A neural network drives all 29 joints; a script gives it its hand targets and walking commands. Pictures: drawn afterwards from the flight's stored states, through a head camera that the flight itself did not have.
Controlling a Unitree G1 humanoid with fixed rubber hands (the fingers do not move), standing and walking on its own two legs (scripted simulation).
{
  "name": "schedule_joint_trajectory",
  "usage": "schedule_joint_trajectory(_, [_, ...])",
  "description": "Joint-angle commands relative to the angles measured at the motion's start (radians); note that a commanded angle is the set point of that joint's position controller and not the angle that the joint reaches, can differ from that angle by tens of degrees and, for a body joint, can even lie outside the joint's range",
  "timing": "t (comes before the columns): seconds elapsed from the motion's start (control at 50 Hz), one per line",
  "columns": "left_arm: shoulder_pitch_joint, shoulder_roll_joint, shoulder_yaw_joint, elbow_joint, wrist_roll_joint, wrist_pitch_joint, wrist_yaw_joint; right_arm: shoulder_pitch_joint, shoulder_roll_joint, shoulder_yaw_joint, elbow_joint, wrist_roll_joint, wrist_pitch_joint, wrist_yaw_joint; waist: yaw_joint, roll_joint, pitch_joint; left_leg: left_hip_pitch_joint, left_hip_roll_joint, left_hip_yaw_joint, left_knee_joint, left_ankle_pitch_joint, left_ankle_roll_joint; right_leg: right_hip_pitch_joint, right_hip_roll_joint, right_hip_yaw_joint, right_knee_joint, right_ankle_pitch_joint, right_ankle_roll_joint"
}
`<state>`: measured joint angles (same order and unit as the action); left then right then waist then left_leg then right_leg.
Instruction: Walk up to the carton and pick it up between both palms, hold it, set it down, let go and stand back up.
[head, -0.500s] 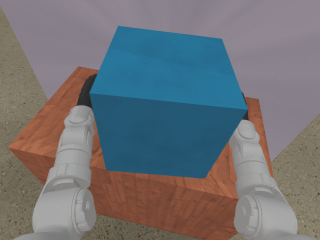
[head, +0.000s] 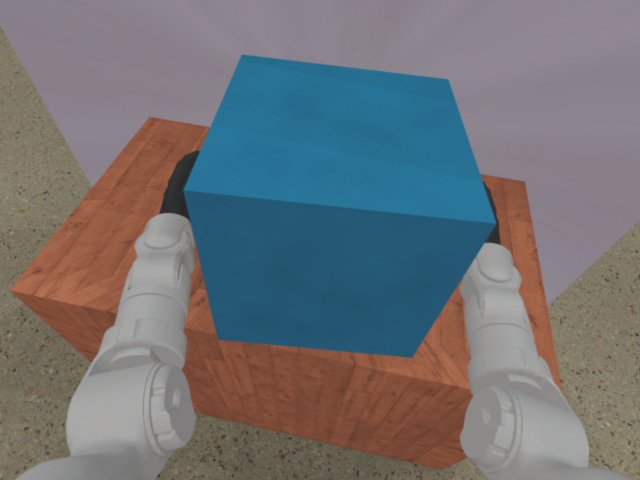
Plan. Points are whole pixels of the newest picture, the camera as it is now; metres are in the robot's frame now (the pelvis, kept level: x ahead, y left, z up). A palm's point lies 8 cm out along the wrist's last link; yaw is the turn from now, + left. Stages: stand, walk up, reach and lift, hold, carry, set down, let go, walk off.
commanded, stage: set down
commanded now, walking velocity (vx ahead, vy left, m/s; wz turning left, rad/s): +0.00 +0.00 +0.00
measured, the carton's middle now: (330, 212) +0.47 -0.03 +0.04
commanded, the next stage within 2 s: none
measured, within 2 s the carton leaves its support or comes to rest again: rests again in 1.12 s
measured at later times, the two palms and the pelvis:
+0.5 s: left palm (185, 228) +0.43 +0.17 +0.06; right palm (472, 249) +0.39 -0.22 +0.06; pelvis +0.00 +0.00 +0.00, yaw +0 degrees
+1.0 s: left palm (187, 236) +0.42 +0.17 +0.05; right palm (472, 254) +0.38 -0.22 +0.05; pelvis -0.01 +0.00 +0.00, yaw +0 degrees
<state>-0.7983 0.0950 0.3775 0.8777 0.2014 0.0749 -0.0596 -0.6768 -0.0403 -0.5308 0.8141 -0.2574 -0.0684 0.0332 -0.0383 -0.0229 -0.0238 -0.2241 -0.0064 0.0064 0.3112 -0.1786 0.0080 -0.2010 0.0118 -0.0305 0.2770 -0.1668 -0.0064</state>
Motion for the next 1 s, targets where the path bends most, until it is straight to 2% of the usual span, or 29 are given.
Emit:
schedule_joint_trajectory(0.0, [-0.588, -0.446, -0.252, -0.095, -0.021, -0.059, -0.073, -0.62, 0.401, 0.319, -0.132, -0.013, -0.09, 0.113, 0.001, 0.036, -0.608, 0.244, 0.01, 0.061, 0.046, 0.437, -0.064, 0.186, 0.0, -0.078, 0.064, 0.539, 0.064])
schedule_joint_trajectory(0.08, [-0.573, -0.451, -0.264, -0.085, -0.029, -0.083, -0.068, -0.607, 0.413, 0.338, -0.118, -0.013, -0.109, 0.112, 0.004, 0.034, -0.628, 0.249, 0.013, 0.058, 0.067, 0.49, -0.061, 0.177, -0.001, -0.077, 0.078, 0.588, 0.062])
schedule_joint_trajectory(0.22, [-0.565, -0.453, -0.281, -0.059, -0.043, -0.125, -0.067, -0.588, 0.429, 0.361, -0.096, -0.012, -0.136, 0.104, 0.005, 0.024, -0.649, 0.201, 0.012, 0.057, 0.077, 0.507, -0.053, 0.193, -0.01, -0.067, 0.101, 0.66, 0.063])
schedule_joint_trajectory(0.36, [-0.584, -0.457, -0.298, -0.021, -0.056, -0.182, -0.062, -0.585, 0.436, 0.369, -0.069, -0.014, -0.168, 0.099, -0.002, 0.03, -0.686, 0.178, 0.015, 0.052, 0.086, 0.519, -0.059, 0.187, -0.012, -0.061, 0.107, 0.674, 0.057])
schedule_joint_trajectory(0.52, [-0.613, -0.449, -0.279, 0.054, -0.049, -0.241, -0.063, -0.585, 0.436, 0.351, -0.023, -0.021, -0.188, 0.1, -0.006, 0.031, -0.679, 0.126, 0.017, 0.049, 0.069, 0.455, -0.062, 0.191, -0.016, -0.051, 0.099, 0.625, 0.052])
schedule_joint_trajectory(0.76, [-0.646, -0.428, -0.213, 0.147, -0.02, -0.297, -0.065, -0.574, 0.431, 0.291, 0.033, -0.056, -0.19, 0.118, -0.003, 0.039, -0.636, 0.097, 0.026, 0.052, 0.039, 0.333, -0.059, 0.126, -0.02, -0.049, 0.073, 0.457, 0.042])
schedule_joint_trajectory(0.98, [-0.632, -0.419, -0.19, 0.187, -0.003, -0.322, -0.062, -0.536, 0.433, 0.261, 0.08, -0.081, -0.191, 0.129, -0.008, 0.051, -0.614, 0.107, 0.032, 0.048, 0.046, 0.314, -0.06, 0.062, -0.02, -0.051, 0.066, 0.399, 0.036])
